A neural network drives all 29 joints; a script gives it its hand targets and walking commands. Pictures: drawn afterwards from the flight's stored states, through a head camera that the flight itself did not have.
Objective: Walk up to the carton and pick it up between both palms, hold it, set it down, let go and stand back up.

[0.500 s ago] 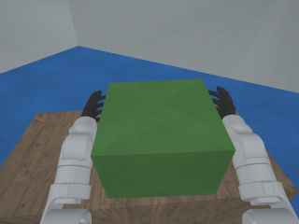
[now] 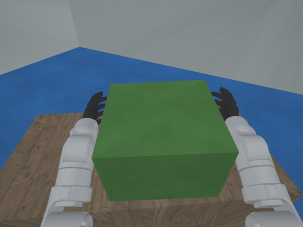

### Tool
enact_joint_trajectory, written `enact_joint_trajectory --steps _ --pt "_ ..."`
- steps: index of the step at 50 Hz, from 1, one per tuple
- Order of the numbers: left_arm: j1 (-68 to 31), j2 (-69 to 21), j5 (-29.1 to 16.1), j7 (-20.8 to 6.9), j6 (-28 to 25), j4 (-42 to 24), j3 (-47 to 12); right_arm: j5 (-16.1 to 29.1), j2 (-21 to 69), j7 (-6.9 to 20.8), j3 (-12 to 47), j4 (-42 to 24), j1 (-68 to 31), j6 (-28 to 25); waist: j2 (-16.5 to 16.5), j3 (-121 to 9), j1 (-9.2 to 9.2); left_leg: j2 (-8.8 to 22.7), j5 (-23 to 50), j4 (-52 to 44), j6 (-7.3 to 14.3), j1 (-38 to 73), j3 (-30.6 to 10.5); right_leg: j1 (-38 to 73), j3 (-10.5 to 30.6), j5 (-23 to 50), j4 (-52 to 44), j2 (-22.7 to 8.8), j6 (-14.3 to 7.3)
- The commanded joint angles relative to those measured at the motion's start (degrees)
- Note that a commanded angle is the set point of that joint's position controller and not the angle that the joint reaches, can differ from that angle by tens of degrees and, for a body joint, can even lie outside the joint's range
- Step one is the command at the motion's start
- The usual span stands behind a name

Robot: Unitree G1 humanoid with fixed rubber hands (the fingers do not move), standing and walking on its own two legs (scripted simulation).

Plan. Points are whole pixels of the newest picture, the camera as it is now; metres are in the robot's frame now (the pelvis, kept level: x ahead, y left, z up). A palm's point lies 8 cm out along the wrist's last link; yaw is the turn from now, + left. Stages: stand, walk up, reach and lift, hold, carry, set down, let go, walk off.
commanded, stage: hold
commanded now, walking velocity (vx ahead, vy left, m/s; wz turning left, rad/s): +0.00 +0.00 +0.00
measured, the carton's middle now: (160, 136) +0.33 +0.01 +0.14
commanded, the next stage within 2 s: set down in 0.20 s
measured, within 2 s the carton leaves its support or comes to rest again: neither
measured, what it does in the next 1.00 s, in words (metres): stands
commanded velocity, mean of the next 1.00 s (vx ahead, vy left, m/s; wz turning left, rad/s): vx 0.00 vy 0.00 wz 0.00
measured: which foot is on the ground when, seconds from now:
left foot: down 0.00-1.00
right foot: down 0.00-1.00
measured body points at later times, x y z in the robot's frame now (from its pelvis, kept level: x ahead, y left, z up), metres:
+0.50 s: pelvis +0.00 +0.00 +0.00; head -0.06 +0.01 +0.45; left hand +0.37 +0.20 +0.20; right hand +0.38 -0.16 +0.20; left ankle +0.03 +0.12 -0.75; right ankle +0.03 -0.11 -0.75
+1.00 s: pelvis +0.02 +0.00 +0.00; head +0.02 +0.01 +0.45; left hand +0.40 +0.22 +0.14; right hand +0.43 -0.13 +0.15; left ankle +0.03 +0.12 -0.75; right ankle +0.03 -0.11 -0.75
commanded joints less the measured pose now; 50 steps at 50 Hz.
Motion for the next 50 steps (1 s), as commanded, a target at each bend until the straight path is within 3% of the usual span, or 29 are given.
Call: enact_joint_trajectory --steps 1,9,10,11,12,17,20,22,24,27,30,32,36,39,42,46,50 --pt "-45.6 -37.2 -6.7 -9.9 -3.5 -16.6 -19.7 6.7 37.0 8.2 23.4 -16.9 -46.9 -4.6 -1.5 -18.5 -3.26 -3.7 4.1 -4.8 0.7 5.8 -3.6 13.9 -0.8 9.8 -3.5 -0.9 2.1" --pt "-45.9 -37.5 -7.5 -9.8 -3.8 -18.1 -20.7 6.9 37.2 8.2 24.0 -19.1 -47.6 -5.0 -1.3 -20.6 -3.55 -3.9 5.3 -4.3 0.6 5.6 -3.5 15.2 -0.8 12.3 -2.9 -1.0 2.2" --pt "-45.0 -37.3 -7.2 -9.7 -3.8 -17.9 -20.5 7.1 37.4 8.2 24.4 -19.2 -47.0 -4.9 -1.8 -20.5 -3.27 -3.8 5.6 -4.3 0.7 5.8 -3.6 15.2 -0.8 12.9 -2.9 -0.9 2.2" --pt "-46.0 -35.2 -4.3 -10.0 -3.6 -20.1 -17.6 9.3 39.9 8.0 27.6 -18.9 -46.8 -4.2 -2.1 -23.4 -0.16 -4.8 8.1 -3.8 1.9 5.9 -2.7 21.6 -0.1 14.0 -2.5 -0.6 2.9" --pt "-47.8 -35.8 -5.0 -9.8 -3.7 -20.8 -18.6 9.3 39.2 8.1 26.7 -19.5 -48.5 -4.6 -1.1 -24.0 -1.27 -4.6 8.3 -3.7 1.5 5.7 -3.1 21.0 -0.5 14.1 -2.1 -0.5 2.9" --pt "-49.9 -35.6 -5.6 -10.3 -6.0 -18.0 -17.9 7.2 38.8 8.4 25.8 -19.1 -51.0 -7.7 -0.5 -25.0 0.34 -4.6 8.8 -2.7 0.9 6.7 -2.6 18.1 -1.3 11.7 -2.4 -0.5 2.8" --pt "-48.8 -33.9 -3.0 -11.2 -7.6 -9.8 -12.8 3.4 38.0 9.3 21.8 -11.3 -51.8 -10.0 -0.5 -19.7 2.44 -3.8 3.7 -4.0 1.6 5.4 -1.9 13.0 -1.6 2.5 -4.1 -1.2 2.8" --pt "-45.5 -32.8 0.9 -12.1 -8.8 -3.0 -8.0 -0.4 36.8 10.8 18.4 -5.0 -51.1 -12.6 -1.1 -14.3 4.59 -3.0 -0.9 -5.7 2.4 3.8 -1.0 10.4 -1.7 -5.9 -5.2 -1.9 2.8" --pt "-39.8 -31.3 4.5 -13.5 -8.9 1.4 -3.9 -3.4 34.9 11.8 15.4 -0.9 -48.9 -14.6 -2.3 -9.9 5.6 -2.7 -3.5 -7.0 3.3 3.3 0.2 10.6 -2.2 -11.1 -6.0 -2.4 2.9" --pt "-36.8 -30.1 6.8 -14.6 -9.4 2.9 -3.5 -6.3 31.6 12.8 12.3 2.8 -46.7 -17.3 -1.7 -8.3 4.5 -2.7 -4.4 -7.9 3.0 3.9 0.7 11.3 -3.8 -12.6 -5.9 -1.9 2.4" --pt "-38.5 -30.5 5.8 -14.0 -11.6 0.1 -6.1 -7.7 31.4 13.4 11.2 3.4 -45.9 -21.4 -0.9 -11.0 3.78 -2.5 -3.9 -7.5 2.1 3.9 1.1 12.0 -5.2 -11.1 -5.3 -1.4 1.9" --pt "-38.6 -32.3 3.0 -12.9 -13.8 -1.8 -10.1 -7.6 32.1 13.2 12.7 -0.2 -47.9 -24.5 -0.4 -15.4 3.61 -2.5 -0.1 -6.3 1.4 5.1 1.1 12.6 -5.9 -6.6 -4.6 -1.1 1.9" --pt "-37.1 -34.7 -1.8 -10.2 -18.1 -5.5 -17.4 -6.1 32.8 12.4 17.6 -4.9 -45.9 -28.8 -0.6 -26.1 3.28 -2.1 11.1 -2.5 0.0 11.0 0.5 14.1 -6.4 5.4 -3.1 -0.2 1.8" --pt "-33.9 -34.9 -2.8 -8.3 -20.2 -9.8 -20.8 -3.8 32.6 11.8 22.3 -7.2 -42.5 -30.4 1.0 -32.6 4.49 -2.0 21.2 0.4 -1.6 15.4 0.3 16.3 -5.9 14.0 -2.1 0.3 1.5" --pt "-30.6 -33.7 -2.4 -7.5 -20.3 -10.5 -20.8 -2.1 31.5 11.1 24.7 -7.2 -39.4 -30.3 0.6 -33.1 5.22 -1.9 26.4 1.7 -1.9 15.8 0.3 17.8 -5.3 19.6 -1.3 0.5 1.5" --pt "-28.5 -32.9 -1.6 -7.8 -20.0 -10.6 -19.9 -0.9 32.1 10.3 25.4 -4.8 -35.5 -29.1 0.7 -29.5 4.3 -2.4 28.5 2.3 -2.1 12.6 0.4 20.3 -4.3 26.0 -0.2 0.0 2.0" --pt "-27.6 -33.0 -0.1 -8.4 -19.5 -9.5 -18.2 -0.9 31.6 10.6 24.0 -2.3 -35.1 -28.3 1.9 -26.7 4.4 -2.3 27.3 1.2 -2.2 11.9 0.5 19.3 -4.4 23.7 -0.7 0.0 1.9"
